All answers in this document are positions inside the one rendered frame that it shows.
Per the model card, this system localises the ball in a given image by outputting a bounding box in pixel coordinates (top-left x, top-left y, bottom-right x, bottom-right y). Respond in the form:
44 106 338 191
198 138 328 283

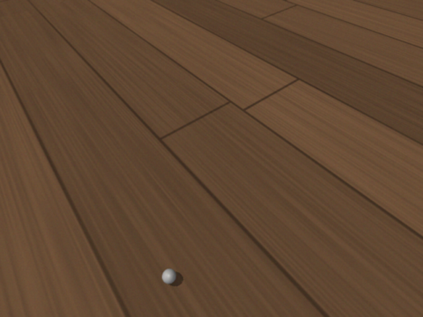
162 269 176 284

